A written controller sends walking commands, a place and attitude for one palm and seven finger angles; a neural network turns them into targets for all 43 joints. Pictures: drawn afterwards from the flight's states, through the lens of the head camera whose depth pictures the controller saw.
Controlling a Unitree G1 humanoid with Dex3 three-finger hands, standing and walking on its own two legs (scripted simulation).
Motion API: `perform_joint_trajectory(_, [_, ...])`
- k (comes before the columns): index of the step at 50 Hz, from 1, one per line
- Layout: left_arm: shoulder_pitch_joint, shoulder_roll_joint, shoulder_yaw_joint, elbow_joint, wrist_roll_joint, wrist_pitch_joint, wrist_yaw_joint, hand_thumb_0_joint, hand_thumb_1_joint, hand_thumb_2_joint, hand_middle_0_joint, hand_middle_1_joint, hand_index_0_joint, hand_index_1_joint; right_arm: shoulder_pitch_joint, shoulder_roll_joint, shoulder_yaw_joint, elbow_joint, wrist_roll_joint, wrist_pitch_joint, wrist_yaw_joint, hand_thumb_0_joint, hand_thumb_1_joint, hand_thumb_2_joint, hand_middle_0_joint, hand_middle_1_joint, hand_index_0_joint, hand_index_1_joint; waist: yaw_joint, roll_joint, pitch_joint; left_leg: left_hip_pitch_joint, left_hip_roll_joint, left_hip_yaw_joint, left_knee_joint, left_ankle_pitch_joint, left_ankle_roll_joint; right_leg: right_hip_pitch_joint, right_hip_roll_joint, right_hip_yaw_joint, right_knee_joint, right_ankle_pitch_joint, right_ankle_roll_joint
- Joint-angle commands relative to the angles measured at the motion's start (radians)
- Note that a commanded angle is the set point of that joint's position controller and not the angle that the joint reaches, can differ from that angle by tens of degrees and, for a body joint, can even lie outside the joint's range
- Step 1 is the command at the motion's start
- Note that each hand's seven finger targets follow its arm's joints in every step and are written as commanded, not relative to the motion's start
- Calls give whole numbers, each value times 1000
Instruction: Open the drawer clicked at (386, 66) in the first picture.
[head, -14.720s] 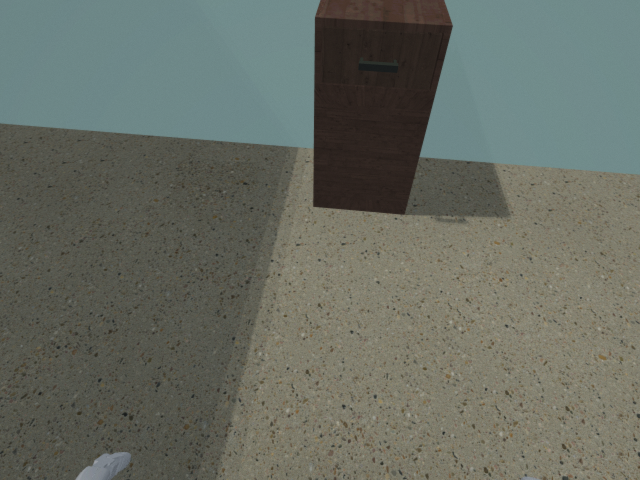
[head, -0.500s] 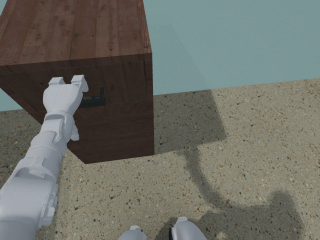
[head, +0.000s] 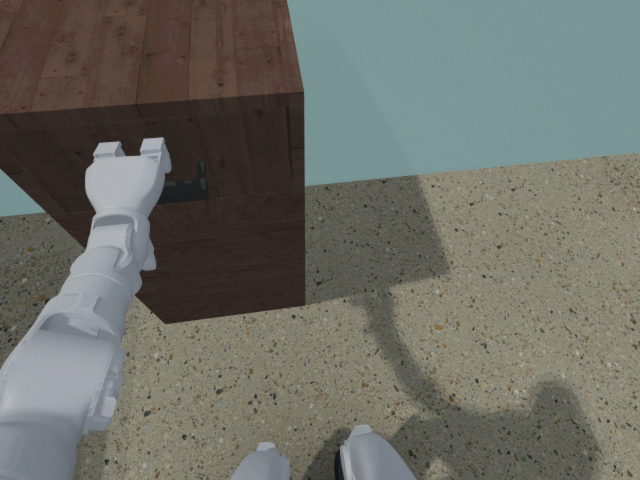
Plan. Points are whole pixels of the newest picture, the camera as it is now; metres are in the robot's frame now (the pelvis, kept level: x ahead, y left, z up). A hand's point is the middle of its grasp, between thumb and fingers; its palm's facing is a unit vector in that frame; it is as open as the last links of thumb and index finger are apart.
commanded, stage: lower the fingers behind the handle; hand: left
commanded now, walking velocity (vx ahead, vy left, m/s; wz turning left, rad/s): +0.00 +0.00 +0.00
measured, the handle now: (163, 182) +0.53 +0.21 -0.01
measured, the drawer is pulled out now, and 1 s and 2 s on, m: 0.00 0.00 0.00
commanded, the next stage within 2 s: lift the fingers back up to retry in 0.52 s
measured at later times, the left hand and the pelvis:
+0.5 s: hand (143, 206) +0.48 +0.23 +0.00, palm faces -0.03 +0.04 -1.00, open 13.8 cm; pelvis -0.02 +0.00 -0.02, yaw +1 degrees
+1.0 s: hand (140, 203) +0.48 +0.23 +0.01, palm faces -0.06 -0.02 -1.00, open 13.7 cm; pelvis +0.01 +0.00 +0.01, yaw +0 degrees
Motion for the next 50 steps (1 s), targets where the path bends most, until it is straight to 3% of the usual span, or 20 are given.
perform_joint_trajectory(1, [-297,168,32,-60,-13,-36,-12,0,-500,300,-300,-1200,-300,-1200,125,-153,-51,-49,-2,-33,-13,0,-900,-900,200,300,200,300,-46,-32,-295,43,34,30,-81,107,21,213,-35,-5,-82,36,-13])
perform_joint_trajectory(7, [-321,133,18,-53,-18,4,17,0,-500,300,-300,-1200,-300,-1200,149,-164,-58,-36,-2,-39,-1,0,-900,-900,200,300,200,300,-48,-20,-344,59,38,17,-59,148,12,166,-31,-24,-51,55,-14])
perform_joint_trajectory(10, [-352,171,34,-59,-23,38,16,0,-500,300,-300,-1200,-300,-1200,153,-168,-56,-30,2,-31,-1,0,-900,-900,200,300,200,300,-48,-14,-370,67,36,19,-66,140,12,190,-32,-21,-58,51,-10])
perform_joint_trajectory(12, [-376,158,12,-40,-31,62,5,0,-500,300,-300,-1200,-300,-1200,151,-167,-50,-29,6,-29,-4,0,-900,-900,200,300,200,300,-61,-31,-337,43,35,19,-78,99,16,194,-34,-21,-73,21,-6])
perform_joint_trajectory(15, [-428,187,14,-35,-29,72,-14,0,-500,300,-300,-1200,-300,-1200,151,-171,-43,-22,9,-34,-13,0,-900,-900,200,300,200,300,-82,-41,-318,30,38,16,-81,55,22,180,-36,-17,-81,-14,-3])
perform_joint_trajectory(16, [-414,188,14,-29,-30,73,-22,0,-500,300,-300,-1200,-300,-1200,149,-169,-42,-23,10,-36,-14,0,-900,-900,200,300,200,300,-73,-29,-322,24,35,22,-81,45,23,189,-37,-14,-84,-21,-2])
perform_joint_trajectory(19, [-394,199,22,-30,-35,57,-51,0,-500,300,-300,-1200,-300,-1200,152,-168,-35,-29,8,-41,-19,0,-900,-900,200,300,200,300,-65,-33,-322,16,35,20,-81,48,23,202,-36,-13,-78,-15,-6])
perform_joint_trajectory(21, [-398,170,-3,-32,-31,42,-61,0,-500,300,-300,-1200,-300,-1200,153,-164,-36,-32,9,-48,-20,0,-900,-900,200,300,200,300,-74,-25,-293,5,35,25,-76,29,25,181,-38,-12,-84,-30,-4])
perform_joint_trajectory(22, [-381,200,20,-37,-27,31,-63,0,-500,300,-300,-1200,-300,-1200,154,-166,-34,-33,9,-50,-21,0,-900,-900,200,300,200,300,-60,-23,-295,0,35,22,-77,28,23,182,-38,-14,-76,-36,-7])
perform_joint_trajectory(24, [-388,152,-7,-49,-33,14,-67,0,-500,300,-300,-1200,-300,-1200,155,-159,-37,-38,7,-55,-21,0,-900,-900,200,300,200,300,-74,-34,-290,1,36,20,-70,29,25,172,-36,-13,-76,-33,-8])
perform_joint_trajectory(30, [-347,198,28,-64,-36,-15,-61,0,-500,300,-300,-1200,-300,-1200,161,-162,-41,-43,8,-64,-21,0,-900,-900,200,300,200,300,-55,-44,-318,-41,30,33,-50,26,28,205,-38,3,-71,-34,-5])
perform_joint_trajectory(31, [-352,208,34,-71,-34,-17,-59,0,-500,300,-300,-1200,-300,-1200,163,-163,-39,-38,9,-64,-21,0,-900,-900,200,300,200,300,-54,-25,-313,-31,33,30,-51,41,25,195,-38,0,-65,-19,-8])
perform_joint_trajectory(32, [-361,206,36,-103,-39,-21,-57,0,-500,300,-300,-1200,-300,-1200,163,-162,-43,-44,8,-63,-20,0,-900,-900,200,300,200,300,-46,-15,-337,-13,32,32,-56,53,24,213,-38,2,-69,-9,-7])
perform_joint_trajectory(34, [-377,257,78,-162,-46,-25,-46,0,-500,300,-300,-1200,-300,-1200,165,-163,-47,-46,8,-57,-19,0,-900,-900,200,300,200,300,-29,3,-410,38,31,30,-70,94,22,266,-36,4,-73,31,-8])
perform_joint_trajectory(36, [-381,255,79,-193,-50,-22,-40,0,-500,300,-300,-1200,-300,-1200,174,-158,-51,-45,10,-53,-19,0,-900,-900,200,300,200,300,-28,8,-442,83,32,31,-87,129,23,305,-35,4,-90,69,-4])
perform_joint_trajectory(39, [-406,274,97,-241,-57,-27,-31,0,-500,300,-300,-1200,-300,-1200,168,-155,-53,-42,10,-48,-22,0,-900,-900,200,300,200,300,-27,-3,-455,118,33,31,-108,154,24,350,-34,8,-114,97,-1])
perform_joint_trajectory(42, [-407,277,99,-267,-53,-37,-23,0,-500,300,-300,-1200,-300,-1200,166,-155,-56,-37,10,-44,-25,0,-900,-900,200,300,200,300,-23,24,-433,169,35,30,-139,190,22,367,-34,5,-140,124,-2])
perform_joint_trajectory(43, [-392,305,122,-272,-48,-41,-19,0,-500,300,-300,-1200,-300,-1200,163,-156,-55,-34,9,-41,-25,0,-900,-900,200,300,200,300,-10,24,-438,180,35,30,-147,200,20,382,-33,5,-145,131,-3])
perform_joint_trajectory(44, [-419,294,115,-294,-47,-49,-16,0,-500,300,-300,-1200,-300,-1200,160,-154,-56,-35,7,-40,-26,0,-900,-900,200,300,200,300,-20,28,-447,204,36,26,-148,225,20,380,-32,4,-147,152,-5])
perform_joint_trajectory(50, [-399,287,133,-368,-38,-80,13,0,-500,300,-300,-1200,-300,-1200,155,-148,-68,-32,-2,-28,-19,0,-900,-900,200,300,200,300,-1,67,-455,325,40,26,-185,368,9,425,-27,-7,-171,262,-11])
